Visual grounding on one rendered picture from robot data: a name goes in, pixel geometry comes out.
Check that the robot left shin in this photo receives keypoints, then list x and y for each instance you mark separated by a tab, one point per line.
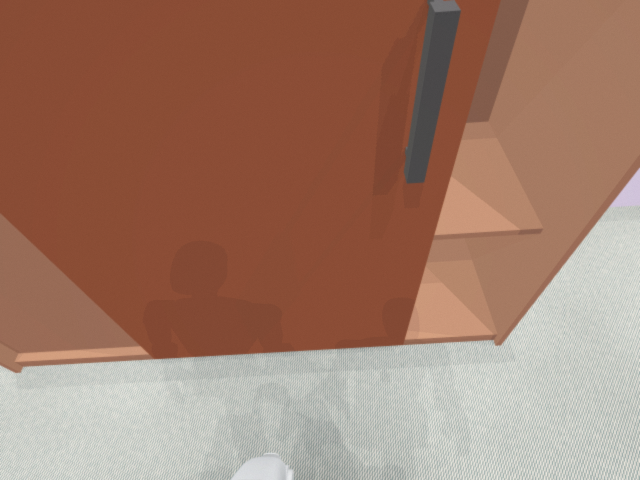
271	455

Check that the handle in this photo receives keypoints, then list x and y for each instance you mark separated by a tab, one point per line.
441	27

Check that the wardrobe door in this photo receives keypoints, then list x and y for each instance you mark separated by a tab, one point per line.
226	177
41	309

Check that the robot left thigh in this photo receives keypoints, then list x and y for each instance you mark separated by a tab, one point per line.
264	468

